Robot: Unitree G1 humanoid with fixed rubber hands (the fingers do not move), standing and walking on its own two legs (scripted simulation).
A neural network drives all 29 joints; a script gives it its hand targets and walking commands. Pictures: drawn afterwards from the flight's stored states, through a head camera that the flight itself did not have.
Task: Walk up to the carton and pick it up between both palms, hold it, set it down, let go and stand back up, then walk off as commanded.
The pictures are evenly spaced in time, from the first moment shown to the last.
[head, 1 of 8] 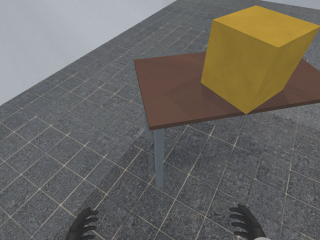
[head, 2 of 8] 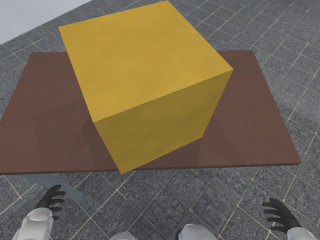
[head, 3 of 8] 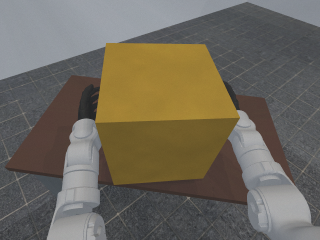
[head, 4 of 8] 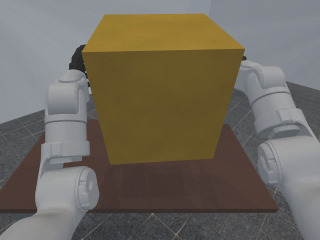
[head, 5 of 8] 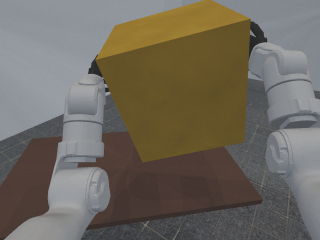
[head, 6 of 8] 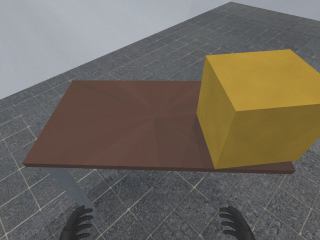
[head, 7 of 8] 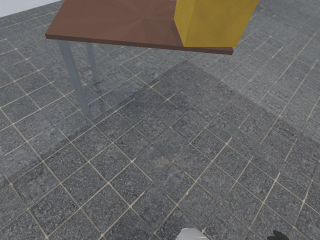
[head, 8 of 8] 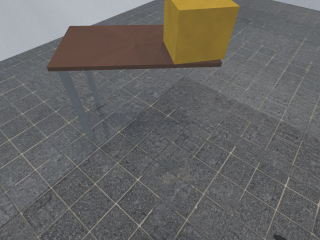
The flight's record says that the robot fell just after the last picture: no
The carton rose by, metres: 0.27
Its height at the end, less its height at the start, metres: -0.01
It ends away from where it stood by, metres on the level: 0.32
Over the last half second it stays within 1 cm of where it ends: yes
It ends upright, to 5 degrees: no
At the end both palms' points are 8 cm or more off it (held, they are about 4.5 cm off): yes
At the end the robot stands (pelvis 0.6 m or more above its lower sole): yes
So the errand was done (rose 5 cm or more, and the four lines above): no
